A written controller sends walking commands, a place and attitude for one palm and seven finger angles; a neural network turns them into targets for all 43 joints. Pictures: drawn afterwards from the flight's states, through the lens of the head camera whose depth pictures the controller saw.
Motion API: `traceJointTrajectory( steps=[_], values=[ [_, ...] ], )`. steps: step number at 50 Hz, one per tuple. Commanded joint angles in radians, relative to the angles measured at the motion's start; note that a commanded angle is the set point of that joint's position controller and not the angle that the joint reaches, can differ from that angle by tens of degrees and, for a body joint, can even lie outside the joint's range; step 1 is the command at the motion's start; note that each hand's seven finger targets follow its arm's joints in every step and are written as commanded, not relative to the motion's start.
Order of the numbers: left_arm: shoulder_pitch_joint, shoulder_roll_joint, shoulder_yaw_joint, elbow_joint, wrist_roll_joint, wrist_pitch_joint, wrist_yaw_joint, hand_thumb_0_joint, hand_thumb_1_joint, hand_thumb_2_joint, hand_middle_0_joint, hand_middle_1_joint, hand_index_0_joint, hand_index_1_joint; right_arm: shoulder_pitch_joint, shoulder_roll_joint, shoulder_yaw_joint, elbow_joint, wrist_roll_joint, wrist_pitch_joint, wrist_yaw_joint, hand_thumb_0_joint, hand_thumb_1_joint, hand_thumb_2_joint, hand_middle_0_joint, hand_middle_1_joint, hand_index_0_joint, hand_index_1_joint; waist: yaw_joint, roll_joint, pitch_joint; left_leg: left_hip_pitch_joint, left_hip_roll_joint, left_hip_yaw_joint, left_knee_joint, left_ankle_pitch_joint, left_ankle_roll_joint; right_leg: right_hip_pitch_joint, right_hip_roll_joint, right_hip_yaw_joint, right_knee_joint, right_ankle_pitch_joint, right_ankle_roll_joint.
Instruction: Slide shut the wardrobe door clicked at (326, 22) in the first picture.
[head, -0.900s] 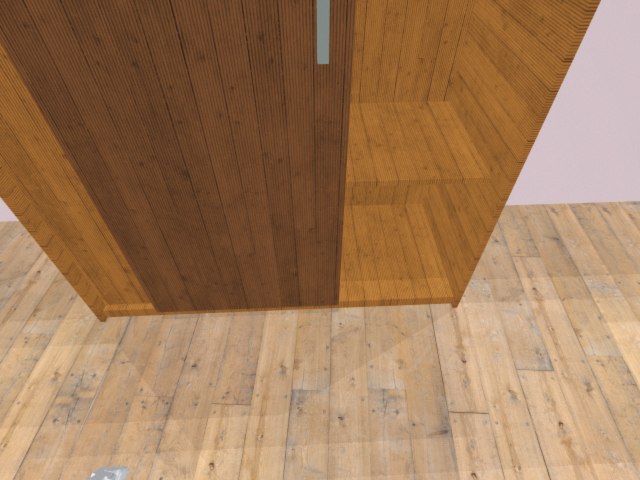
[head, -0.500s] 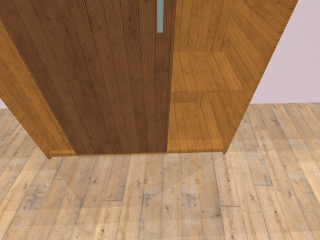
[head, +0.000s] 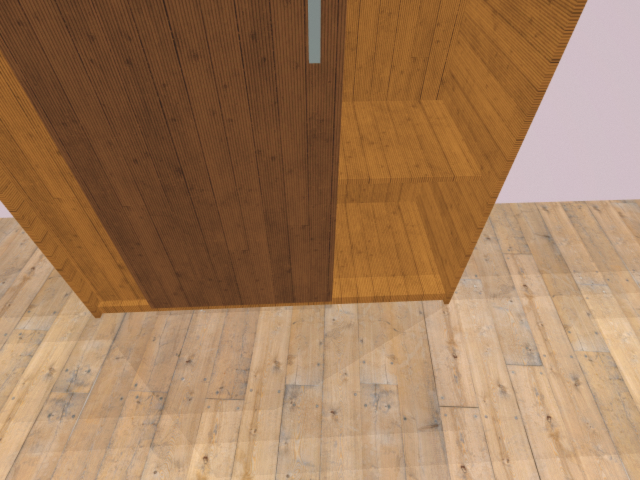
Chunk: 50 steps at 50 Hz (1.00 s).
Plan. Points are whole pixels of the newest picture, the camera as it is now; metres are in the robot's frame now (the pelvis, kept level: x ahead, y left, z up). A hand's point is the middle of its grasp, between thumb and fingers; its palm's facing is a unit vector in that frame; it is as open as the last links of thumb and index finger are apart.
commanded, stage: look at it before walking up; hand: left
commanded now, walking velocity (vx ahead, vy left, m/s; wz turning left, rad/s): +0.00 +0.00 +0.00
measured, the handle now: (313, 5) +0.81 +0.06 +0.26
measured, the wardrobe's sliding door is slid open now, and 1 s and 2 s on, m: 0.43 0.43 0.43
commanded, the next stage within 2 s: take the last steps up to it in 0.64 s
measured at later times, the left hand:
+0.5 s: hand out of the picture +0.08 +0.25 -0.15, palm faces -0.03 -0.94 -0.33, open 7.4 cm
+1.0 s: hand out of the picture +0.05 +0.21 -0.18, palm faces -0.02 -0.97 -0.25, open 7.4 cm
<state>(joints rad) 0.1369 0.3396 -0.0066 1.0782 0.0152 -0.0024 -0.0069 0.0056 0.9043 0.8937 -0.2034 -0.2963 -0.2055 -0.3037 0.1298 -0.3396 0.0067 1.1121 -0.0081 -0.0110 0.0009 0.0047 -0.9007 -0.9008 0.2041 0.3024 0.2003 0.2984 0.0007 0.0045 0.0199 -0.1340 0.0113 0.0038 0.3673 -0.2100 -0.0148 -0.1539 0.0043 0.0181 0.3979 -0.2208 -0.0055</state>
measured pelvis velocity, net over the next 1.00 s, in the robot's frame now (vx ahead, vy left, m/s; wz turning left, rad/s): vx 0.03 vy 0.00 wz -0.01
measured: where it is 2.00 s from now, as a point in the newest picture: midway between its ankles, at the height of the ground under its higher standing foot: (349, 464)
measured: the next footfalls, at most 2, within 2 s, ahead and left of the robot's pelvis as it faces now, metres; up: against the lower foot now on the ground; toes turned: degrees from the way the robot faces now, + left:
left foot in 1.36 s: +0.24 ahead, +0.12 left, +0.00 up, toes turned +9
right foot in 1.76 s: +0.40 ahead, -0.18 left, +0.00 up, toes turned -9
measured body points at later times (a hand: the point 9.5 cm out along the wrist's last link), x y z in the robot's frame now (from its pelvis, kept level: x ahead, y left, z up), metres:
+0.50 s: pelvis +0.01 +0.00 +0.00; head +0.01 +0.00 +0.45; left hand +0.08 +0.30 -0.13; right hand +0.09 -0.29 -0.13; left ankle -0.01 +0.13 -0.75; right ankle +0.00 -0.12 -0.75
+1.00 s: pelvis +0.03 +0.00 -0.01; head +0.02 +0.00 +0.44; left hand +0.05 +0.26 -0.16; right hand +0.06 -0.26 -0.16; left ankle -0.01 +0.13 -0.75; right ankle +0.00 -0.12 -0.75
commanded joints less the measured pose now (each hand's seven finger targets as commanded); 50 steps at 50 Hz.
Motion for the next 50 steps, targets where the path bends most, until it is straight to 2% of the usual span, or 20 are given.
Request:
traceJointTrajectory(
  steps=[1,9,27,35,38,39,40,42,43,45,48,50],
  values=[
    [-0.044,0.208,0.043,-0.064,-0.005,-0.028,0.019,0.000,0.900,0.900,-0.200,-0.300,-0.200,-0.300,-0.051,-0.198,-0.040,-0.064,-0.002,-0.026,-0.016,0.000,-0.900,-0.900,0.200,0.300,0.200,0.300,0.000,-0.015,-0.050,0.007,0.104,-0.091,-0.052,0.121,0.041,-0.005,-0.116,0.108,-0.074,0.125,-0.029],
    [-0.040,0.205,0.044,-0.062,-0.005,-0.029,0.020,0.000,0.900,0.900,-0.200,-0.300,-0.200,-0.300,-0.059,-0.200,-0.040,-0.063,-0.002,-0.029,-0.019,0.000,-0.900,-0.900,0.200,0.300,0.200,0.300,0.001,-0.007,-0.065,0.031,0.109,-0.085,-0.049,0.179,0.039,0.013,-0.119,0.100,-0.064,0.202,-0.027],
    [-0.034,0.204,0.043,-0.058,-0.004,-0.028,0.020,0.000,0.900,0.900,-0.200,-0.300,-0.200,-0.300,-0.065,-0.203,-0.038,-0.061,-0.001,-0.028,-0.019,0.000,-0.900,-0.900,0.200,0.300,0.200,0.300,0.002,-0.002,-0.050,0.038,0.111,-0.090,-0.070,0.172,0.041,0.016,-0.117,0.097,-0.083,0.183,-0.022],
    [-0.025,0.205,0.044,-0.055,-0.004,-0.031,0.021,0.000,0.900,0.900,-0.200,-0.300,-0.200,-0.300,-0.062,-0.203,-0.039,-0.061,0.001,-0.028,-0.020,0.000,-0.900,-0.900,0.200,0.300,0.200,0.300,0.002,-0.008,-0.066,0.056,0.113,-0.088,-0.067,0.200,0.039,0.027,-0.119,0.096,-0.085,0.216,-0.023],
    [-0.029,0.206,0.043,-0.052,-0.004,-0.030,0.021,0.000,0.900,0.900,-0.200,-0.300,-0.200,-0.300,-0.064,-0.203,-0.038,-0.057,0.000,-0.027,-0.019,0.000,-0.900,-0.900,0.200,0.300,0.200,0.300,0.001,-0.003,-0.050,0.048,0.113,-0.086,-0.074,0.193,0.038,0.025,-0.120,0.095,-0.087,0.214,-0.022],
    [0.009,0.126,0.026,-0.031,-0.007,-0.021,0.023,0.000,0.900,0.900,-0.200,-0.300,-0.200,-0.300,-0.033,-0.124,-0.019,-0.041,-0.004,-0.021,-0.017,0.000,-0.900,-0.900,0.200,0.300,0.200,0.300,-0.001,-0.009,-0.072,0.055,0.114,-0.075,-0.072,0.159,0.027,0.033,-0.116,0.085,-0.085,0.170,-0.009],
    [0.051,0.071,0.014,-0.016,-0.006,-0.010,0.026,0.000,0.900,0.900,-0.200,-0.300,-0.200,-0.300,0.003,-0.068,-0.007,-0.026,-0.006,-0.011,-0.014,0.000,-0.900,-0.900,0.200,0.300,0.200,0.300,0.001,-0.014,-0.071,0.055,0.111,-0.070,-0.063,0.082,0.021,0.025,-0.108,0.076,-0.077,0.072,0.001],
    [0.076,0.070,0.016,-0.008,0.001,0.002,0.019,0.000,0.900,0.900,-0.200,-0.300,-0.200,-0.300,0.034,-0.075,-0.014,-0.015,-0.012,0.000,-0.010,0.000,-0.900,-0.900,0.200,0.300,0.200,0.300,0.000,-0.008,0.007,0.000,0.110,-0.084,-0.072,-0.151,0.032,-0.044,-0.084,0.070,-0.059,-0.162,-0.003],
    [0.086,0.066,0.019,-0.008,0.004,0.005,0.014,0.000,0.900,0.900,-0.200,-0.300,-0.200,-0.300,0.037,-0.081,-0.020,-0.018,-0.014,0.003,-0.009,0.000,-0.900,-0.900,0.200,0.300,0.200,0.300,0.000,0.004,0.054,-0.036,0.115,-0.103,-0.089,-0.254,0.042,-0.083,-0.071,0.068,-0.044,-0.230,-0.007],
    [0.117,0.058,0.025,-0.012,0.008,0.004,0.005,0.000,0.900,0.900,-0.200,-0.300,-0.200,-0.300,0.055,-0.089,-0.031,-0.026,-0.016,0.005,-0.008,0.000,-0.900,-0.900,0.200,0.300,0.200,0.300,0.001,0.028,0.099,-0.075,0.138,-0.145,-0.106,-0.373,0.066,-0.127,-0.051,0.045,0.003,-0.278,-0.014],
    [0.156,0.022,0.031,-0.023,0.010,-0.007,-0.003,0.000,0.900,0.900,-0.200,-0.300,-0.200,-0.300,0.101,-0.092,-0.045,-0.032,-0.015,-0.005,-0.013,0.000,-0.900,-0.900,0.200,0.300,0.200,0.300,-0.001,0.075,0.134,-0.087,0.193,-0.213,-0.108,-0.365,0.112,-0.178,-0.024,0.002,0.113,-0.218,-0.017],
    [0.195,0.002,0.036,-0.023,0.010,-0.017,-0.005,0.000,0.900,0.900,-0.200,-0.300,-0.200,-0.300,0.129,-0.081,-0.054,-0.036,-0.013,-0.011,-0.016,0.000,-0.900,-0.900,0.200,0.300,0.200,0.300,0.007,0.092,0.128,-0.085,0.211,-0.221,-0.065,-0.284,0.127,-0.170,-0.025,-0.017,0.131,-0.175,-0.021]
  ],
)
